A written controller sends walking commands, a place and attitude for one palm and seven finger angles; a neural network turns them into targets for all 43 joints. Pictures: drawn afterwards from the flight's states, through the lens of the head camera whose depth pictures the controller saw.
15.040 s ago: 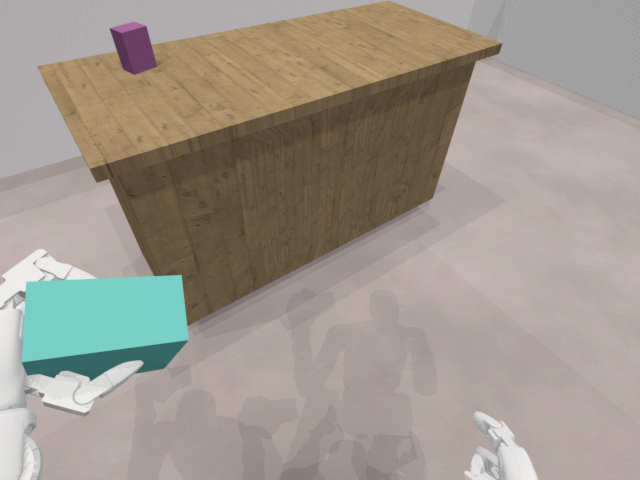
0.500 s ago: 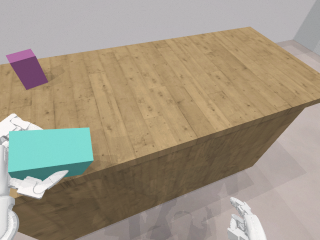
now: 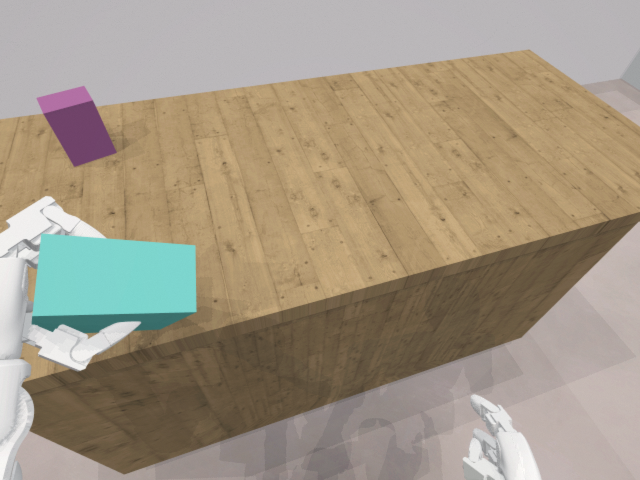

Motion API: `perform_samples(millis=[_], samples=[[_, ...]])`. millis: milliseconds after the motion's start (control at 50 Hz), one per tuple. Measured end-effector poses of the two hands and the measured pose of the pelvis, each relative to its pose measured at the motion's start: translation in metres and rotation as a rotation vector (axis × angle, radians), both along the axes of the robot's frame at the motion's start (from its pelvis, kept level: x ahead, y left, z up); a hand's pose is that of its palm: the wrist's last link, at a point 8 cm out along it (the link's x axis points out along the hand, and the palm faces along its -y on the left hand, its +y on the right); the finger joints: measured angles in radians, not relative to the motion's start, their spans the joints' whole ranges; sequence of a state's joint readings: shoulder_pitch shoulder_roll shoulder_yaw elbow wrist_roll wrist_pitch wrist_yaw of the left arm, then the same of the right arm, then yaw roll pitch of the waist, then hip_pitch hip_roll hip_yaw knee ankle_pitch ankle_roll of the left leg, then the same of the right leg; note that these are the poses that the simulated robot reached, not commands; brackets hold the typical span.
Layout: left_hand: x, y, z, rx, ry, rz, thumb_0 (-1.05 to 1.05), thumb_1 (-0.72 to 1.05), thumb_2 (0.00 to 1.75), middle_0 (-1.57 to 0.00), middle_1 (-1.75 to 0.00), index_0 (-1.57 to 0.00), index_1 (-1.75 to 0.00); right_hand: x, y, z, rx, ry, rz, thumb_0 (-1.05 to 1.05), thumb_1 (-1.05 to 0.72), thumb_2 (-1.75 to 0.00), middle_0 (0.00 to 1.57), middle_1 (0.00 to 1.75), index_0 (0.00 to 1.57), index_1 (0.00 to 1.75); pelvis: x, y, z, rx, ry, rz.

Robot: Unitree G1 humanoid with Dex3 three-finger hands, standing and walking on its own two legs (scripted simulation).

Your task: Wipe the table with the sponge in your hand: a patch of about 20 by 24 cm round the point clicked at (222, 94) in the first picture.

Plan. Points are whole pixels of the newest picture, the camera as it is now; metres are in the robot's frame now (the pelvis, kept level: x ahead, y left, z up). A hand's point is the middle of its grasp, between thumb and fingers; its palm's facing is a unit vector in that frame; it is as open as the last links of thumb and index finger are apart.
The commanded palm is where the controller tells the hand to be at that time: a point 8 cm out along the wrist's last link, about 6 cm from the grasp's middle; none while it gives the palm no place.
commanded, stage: turn the palm down, sponge in hand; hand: left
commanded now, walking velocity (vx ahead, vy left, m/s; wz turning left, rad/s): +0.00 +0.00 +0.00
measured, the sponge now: (134, 291) +0.25 +0.22 +0.15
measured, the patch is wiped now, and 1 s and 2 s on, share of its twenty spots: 0.00 0.00 0.00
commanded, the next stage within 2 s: none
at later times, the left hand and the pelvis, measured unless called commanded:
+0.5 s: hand (66, 306) +0.21 +0.25 +0.17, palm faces +0.45 -0.59 -0.68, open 10.0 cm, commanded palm +0.17 +0.26 +0.21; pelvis +0.00 -0.05 -0.01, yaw +2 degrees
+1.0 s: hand (89, 284) +0.23 +0.24 +0.18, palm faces +0.31 -0.39 -0.87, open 10.0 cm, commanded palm +0.19 +0.25 +0.24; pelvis +0.01 -0.05 +0.00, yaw +0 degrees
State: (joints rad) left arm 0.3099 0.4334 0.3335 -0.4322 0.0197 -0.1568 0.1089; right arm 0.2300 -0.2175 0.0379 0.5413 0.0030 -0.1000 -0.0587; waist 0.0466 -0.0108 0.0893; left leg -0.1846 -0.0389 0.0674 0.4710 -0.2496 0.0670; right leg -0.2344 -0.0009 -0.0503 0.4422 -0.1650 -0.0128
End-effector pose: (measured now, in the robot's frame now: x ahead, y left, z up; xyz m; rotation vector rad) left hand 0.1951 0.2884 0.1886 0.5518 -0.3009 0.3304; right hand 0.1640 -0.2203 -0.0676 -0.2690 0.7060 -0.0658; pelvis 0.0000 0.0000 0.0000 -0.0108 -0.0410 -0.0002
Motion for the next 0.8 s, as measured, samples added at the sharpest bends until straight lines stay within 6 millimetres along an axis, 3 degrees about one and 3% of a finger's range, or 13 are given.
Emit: perform_samples(millis=[60, 100, 200, 260, 320, 400, 480, 660, 800], samples=[[0.015, 0.021, 0.025, -0.011, -0.032, 0.065, -0.01, -0.49, 1.04, -0.75, -1.35, -0.76, -1.36, 0.003, 0.003, -0.007, 0.010, 0.020, 0.077, 0.01, -0.91, -0.90, 0.20, 0.30, 0.20, 0.30, 0.000, -0.006, 0.000, 0.011, -0.002, 0.004], [0.016, 0.025, 0.030, -0.069, -0.010, 0.104, -0.01, -0.49, 1.04, -0.75, -1.35, -0.76, -1.36, 0.007, 0.002, -0.008, 0.042, 0.003, 0.076, 0.01, -0.91, -0.90, 0.20, 0.30, 0.20, 0.30, 0.002, -0.008, 0.000, 0.013, -0.009, -0.010], [0.002, -0.008, 0.008, -0.005, 0.189, 0.080, -0.01, -0.49, 1.04, -0.75, -1.36, -0.75, -1.36, 0.022, -0.006, -0.003, 0.085, -0.071, 0.052, 0.01, -0.90, -0.90, 0.20, 0.30, 0.20, 0.30, 0.002, -0.014, -0.001, 0.017, -0.022, -0.018], [-0.015, -0.025, 0.000, 0.032, 0.209, 0.059, -0.01, -0.49, 1.04, -0.75, -1.36, -0.76, -1.36, 0.031, -0.014, 0.001, 0.072, -0.104, 0.048, 0.01, -0.91, -0.90, 0.20, 0.30, 0.20, 0.30, 0.001, -0.022, -0.003, 0.022, -0.025, -0.010], [-0.030, -0.026, 0.006, 0.077, 0.152, 0.117, -0.01, -0.49, 1.04, -0.75, -1.35, -0.76, -1.36, 0.038, -0.021, 0.002, 0.052, -0.110, 0.064, 0.01, -0.91, -0.90, 0.20, 0.30, 0.20, 0.30, -0.001, -0.032, -0.005, 0.022, -0.028, 0.006], [-0.037, -0.014, 0.016, 0.114, 0.131, 0.250, -0.01, -0.49, 1.04, -0.75, -1.35, -0.76, -1.36, 0.045, -0.029, -0.004, 0.036, -0.087, 0.088, 0.01, -0.91, -0.90, 0.20, 0.30, 0.20, 0.30, -0.004, -0.045, -0.006, 0.022, -0.034, 0.031], [-0.028, -0.011, 0.016, 0.148, 0.221, 0.297, -0.01, -0.49, 1.04, -0.75, -1.35, -0.76, -1.36, 0.050, -0.037, -0.010, 0.043, -0.077, 0.076, 0.01, -0.91, -0.90, 0.20, 0.30, 0.20, 0.30, -0.005, -0.053, -0.006, 0.022, -0.041, 0.034], [-0.001, -0.050, 0.026, 0.308, 0.260, 0.161, -0.01, -0.49, 1.04, -0.75, -1.35, -0.76, -1.36, 0.051, -0.057, -0.014, 0.068, -0.082, -0.002, 0.01, -0.91, -0.90, 0.20, 0.30, 0.20, 0.30, 0.005, -0.063, -0.007, 0.028, -0.024, 0.004], [-0.003, -0.039, 0.034, 0.377, 0.301, 0.253, -0.01, -0.49, 1.04, -0.75, -1.35, -0.76, -1.35, 0.044, -0.070, -0.023, 0.048, -0.029, -0.042, 0.01, -0.91, -0.90, 0.20, 0.30, 0.20, 0.30, 0.012, -0.061, -0.007, 0.027, -0.015, 0.002]])
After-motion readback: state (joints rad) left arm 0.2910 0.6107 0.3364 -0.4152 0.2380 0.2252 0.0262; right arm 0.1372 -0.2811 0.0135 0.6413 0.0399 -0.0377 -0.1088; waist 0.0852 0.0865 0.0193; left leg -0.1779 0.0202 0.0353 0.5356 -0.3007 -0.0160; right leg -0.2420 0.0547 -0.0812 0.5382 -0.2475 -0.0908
